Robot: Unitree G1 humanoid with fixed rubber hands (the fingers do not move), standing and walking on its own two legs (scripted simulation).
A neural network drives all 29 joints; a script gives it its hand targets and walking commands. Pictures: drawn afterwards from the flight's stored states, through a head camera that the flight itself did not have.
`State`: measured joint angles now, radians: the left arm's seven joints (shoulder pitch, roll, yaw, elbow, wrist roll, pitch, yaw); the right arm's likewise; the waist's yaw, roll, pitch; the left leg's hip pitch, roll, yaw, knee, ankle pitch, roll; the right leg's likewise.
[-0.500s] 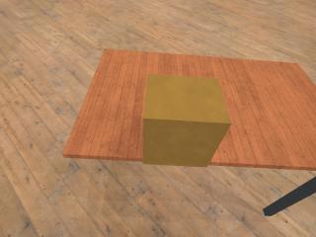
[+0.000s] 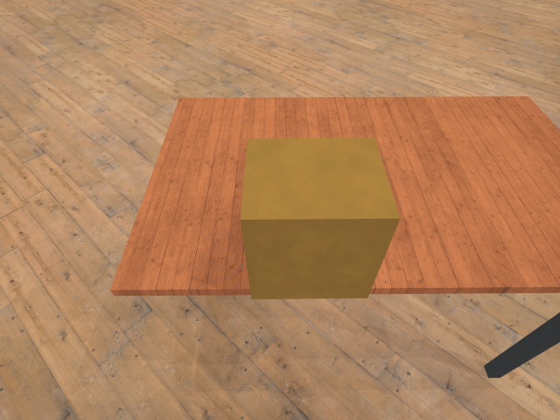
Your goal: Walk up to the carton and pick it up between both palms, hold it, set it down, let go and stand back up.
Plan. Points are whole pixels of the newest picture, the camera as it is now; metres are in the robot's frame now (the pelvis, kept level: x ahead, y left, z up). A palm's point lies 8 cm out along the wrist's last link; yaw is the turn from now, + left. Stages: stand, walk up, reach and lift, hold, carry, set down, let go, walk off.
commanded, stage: stand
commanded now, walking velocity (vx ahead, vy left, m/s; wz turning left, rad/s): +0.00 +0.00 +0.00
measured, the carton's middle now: (310, 222) +0.43 -0.04 +0.03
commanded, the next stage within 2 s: reach and lift in 0.28 s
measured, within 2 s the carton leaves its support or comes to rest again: neither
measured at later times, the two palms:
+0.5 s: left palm out of the picture +0.17 +0.24 -0.15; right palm out of the picture +0.15 -0.23 -0.14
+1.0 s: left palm out of the picture +0.16 +0.19 -0.09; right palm (449, 417) +0.15 -0.23 -0.09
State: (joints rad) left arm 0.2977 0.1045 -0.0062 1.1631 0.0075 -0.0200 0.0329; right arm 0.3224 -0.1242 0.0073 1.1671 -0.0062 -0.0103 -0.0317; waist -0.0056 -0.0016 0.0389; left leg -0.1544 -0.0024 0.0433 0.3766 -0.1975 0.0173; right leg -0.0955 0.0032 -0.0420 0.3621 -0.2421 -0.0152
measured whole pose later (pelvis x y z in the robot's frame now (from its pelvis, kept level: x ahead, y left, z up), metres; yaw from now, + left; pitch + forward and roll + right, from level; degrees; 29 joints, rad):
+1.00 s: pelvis -0.04 -0.02 +0.00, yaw +0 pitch +7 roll +1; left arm -0.02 0.22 -0.02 0.48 -0.12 0.53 0.03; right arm 0.03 -0.14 -0.01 0.54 0.11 0.38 -0.04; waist 0.01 -0.05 -0.04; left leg -0.39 0.02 0.03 0.38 -0.11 -0.01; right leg -0.37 0.03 -0.04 0.43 -0.19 -0.05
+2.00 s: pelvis +0.00 +0.01 +0.00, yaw -2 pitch +4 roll +0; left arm 0.26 0.10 -0.08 0.25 -0.06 0.09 0.11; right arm 0.32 -0.27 -0.02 0.28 0.19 -0.03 0.06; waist 0.02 0.00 -0.06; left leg -0.20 -0.01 0.08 0.27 -0.14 0.02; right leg -0.18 0.00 0.02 0.30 -0.19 -0.01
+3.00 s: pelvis -0.01 +0.01 +0.01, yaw -3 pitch +2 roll +0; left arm -0.27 0.13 0.00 0.31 -0.14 0.31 0.16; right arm -0.32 -0.33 -0.01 0.56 0.29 0.11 0.00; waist 0.01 -0.01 -0.05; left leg -0.17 0.00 0.09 0.25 -0.11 0.02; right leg -0.15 0.01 0.02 0.28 -0.16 -0.01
